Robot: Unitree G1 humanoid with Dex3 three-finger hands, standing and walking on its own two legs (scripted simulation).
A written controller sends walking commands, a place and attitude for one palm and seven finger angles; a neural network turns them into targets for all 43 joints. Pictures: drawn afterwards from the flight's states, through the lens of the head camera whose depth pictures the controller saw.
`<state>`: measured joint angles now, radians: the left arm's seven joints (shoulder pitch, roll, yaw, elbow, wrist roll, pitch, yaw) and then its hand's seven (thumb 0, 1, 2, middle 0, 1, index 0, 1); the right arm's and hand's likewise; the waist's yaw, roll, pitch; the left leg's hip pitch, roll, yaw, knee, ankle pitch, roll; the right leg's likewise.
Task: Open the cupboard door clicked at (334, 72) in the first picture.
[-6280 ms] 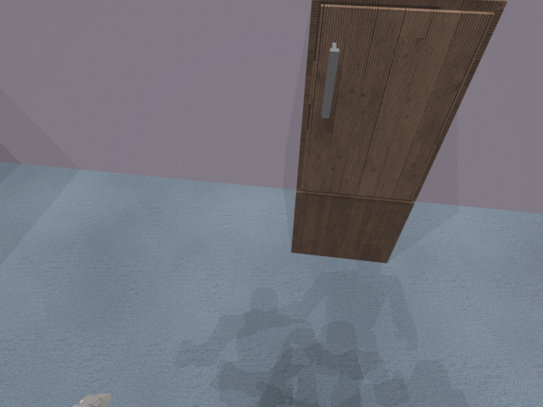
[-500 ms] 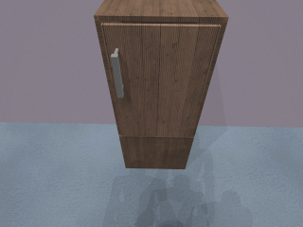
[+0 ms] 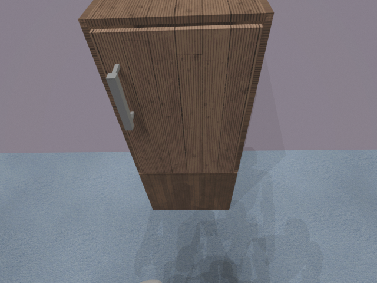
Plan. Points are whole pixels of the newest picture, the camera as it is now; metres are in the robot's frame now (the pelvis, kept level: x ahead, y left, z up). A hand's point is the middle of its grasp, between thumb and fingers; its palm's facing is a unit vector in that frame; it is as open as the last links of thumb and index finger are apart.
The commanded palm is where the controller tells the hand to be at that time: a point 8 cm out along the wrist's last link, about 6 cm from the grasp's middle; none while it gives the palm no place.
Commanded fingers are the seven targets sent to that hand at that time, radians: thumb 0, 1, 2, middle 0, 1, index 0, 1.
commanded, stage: come to a stop and stand still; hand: left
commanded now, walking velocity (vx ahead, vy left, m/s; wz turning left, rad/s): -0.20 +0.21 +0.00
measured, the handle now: (123, 99) +0.54 +0.21 +0.08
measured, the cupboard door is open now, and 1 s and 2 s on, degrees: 0 0 0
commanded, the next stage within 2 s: look again from close up in 0.98 s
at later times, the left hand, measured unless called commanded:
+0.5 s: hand out of the picture +0.00 +0.20 -0.18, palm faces +0.03 -0.98 -0.22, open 7.4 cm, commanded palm none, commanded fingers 0.00 0.90 0.90 -0.20 -0.30 -0.20 -0.30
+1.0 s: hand out of the picture +0.01 +0.26 -0.17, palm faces -0.03 -0.98 -0.21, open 7.4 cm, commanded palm none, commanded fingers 0.00 0.90 0.90 -0.20 -0.30 -0.20 -0.30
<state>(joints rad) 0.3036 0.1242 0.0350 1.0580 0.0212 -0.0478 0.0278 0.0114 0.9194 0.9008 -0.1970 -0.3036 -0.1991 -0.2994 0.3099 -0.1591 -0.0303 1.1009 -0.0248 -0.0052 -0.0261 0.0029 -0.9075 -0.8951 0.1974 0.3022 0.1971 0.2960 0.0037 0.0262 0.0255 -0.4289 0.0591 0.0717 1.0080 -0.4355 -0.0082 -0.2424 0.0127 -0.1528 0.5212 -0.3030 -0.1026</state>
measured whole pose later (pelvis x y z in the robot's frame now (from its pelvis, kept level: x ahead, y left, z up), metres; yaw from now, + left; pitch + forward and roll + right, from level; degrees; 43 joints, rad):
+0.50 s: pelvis +0.00 +0.03 -0.01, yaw -2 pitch -2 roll -1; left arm 0.36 0.13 0.00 1.01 0.03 -0.02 0.05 0.01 0.90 0.90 -0.20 -0.30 -0.20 -0.30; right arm 0.17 -0.15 -0.03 0.92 -0.01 0.02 -0.01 0.00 -0.91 -0.90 0.20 0.30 0.20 0.30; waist 0.03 0.04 0.04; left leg -0.35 0.02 0.04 0.74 -0.37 0.02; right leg -0.22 0.04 -0.12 0.57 -0.33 -0.07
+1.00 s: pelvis -0.01 +0.08 +0.00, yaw -2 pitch +0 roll +0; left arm 0.30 0.16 -0.01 1.05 0.02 0.01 0.03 0.01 0.91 0.90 -0.20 -0.30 -0.20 -0.30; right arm 0.32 -0.16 0.00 1.06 -0.02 -0.01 -0.01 0.00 -0.91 -0.90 0.20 0.30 0.20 0.30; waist 0.00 0.02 0.01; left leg -0.25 -0.08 0.10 0.41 -0.17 0.10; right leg -0.23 -0.03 -0.04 0.49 -0.26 0.00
